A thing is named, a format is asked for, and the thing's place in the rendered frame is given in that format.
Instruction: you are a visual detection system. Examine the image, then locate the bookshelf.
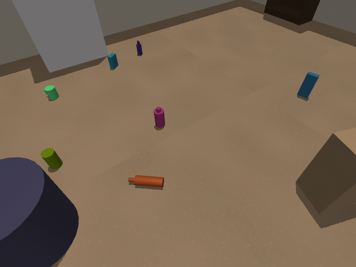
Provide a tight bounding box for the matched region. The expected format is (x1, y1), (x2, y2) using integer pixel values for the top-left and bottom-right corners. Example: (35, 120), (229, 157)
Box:
(264, 0), (320, 25)

